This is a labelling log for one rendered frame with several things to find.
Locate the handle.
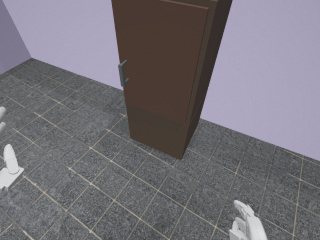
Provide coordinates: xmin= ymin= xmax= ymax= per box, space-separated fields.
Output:
xmin=118 ymin=60 xmax=130 ymax=87

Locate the robot left hand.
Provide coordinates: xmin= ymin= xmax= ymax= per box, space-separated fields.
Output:
xmin=0 ymin=106 xmax=24 ymax=194

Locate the robot right hand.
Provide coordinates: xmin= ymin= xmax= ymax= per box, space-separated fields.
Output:
xmin=229 ymin=200 xmax=268 ymax=240

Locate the cupboard door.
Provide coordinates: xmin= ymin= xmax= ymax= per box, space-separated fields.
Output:
xmin=111 ymin=0 xmax=209 ymax=124

